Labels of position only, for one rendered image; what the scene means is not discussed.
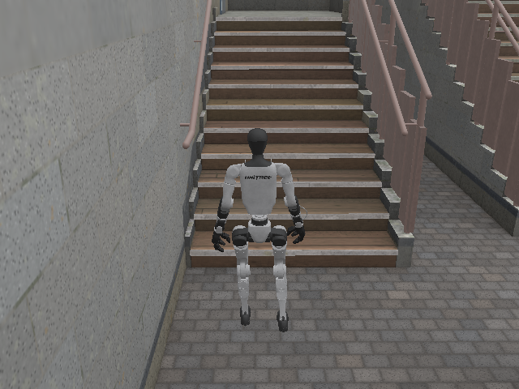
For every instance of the robot right forearm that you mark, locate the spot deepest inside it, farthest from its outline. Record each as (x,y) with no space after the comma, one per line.
(296,214)

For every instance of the left robot shin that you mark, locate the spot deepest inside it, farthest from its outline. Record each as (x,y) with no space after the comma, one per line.
(243,290)

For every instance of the right robot hand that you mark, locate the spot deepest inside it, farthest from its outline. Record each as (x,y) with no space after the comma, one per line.
(296,231)

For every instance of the left robot upper arm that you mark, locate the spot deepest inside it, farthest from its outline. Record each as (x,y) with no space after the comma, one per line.
(229,183)

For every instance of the robot left forearm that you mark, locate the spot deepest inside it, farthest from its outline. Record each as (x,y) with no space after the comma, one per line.
(222,214)

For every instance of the left robot hand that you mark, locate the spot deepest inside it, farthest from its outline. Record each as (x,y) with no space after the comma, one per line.
(216,240)

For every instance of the right robot thigh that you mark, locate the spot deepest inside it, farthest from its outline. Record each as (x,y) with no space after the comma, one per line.
(279,243)

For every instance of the right robot upper arm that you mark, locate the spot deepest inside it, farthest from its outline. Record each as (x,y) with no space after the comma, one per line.
(283,170)

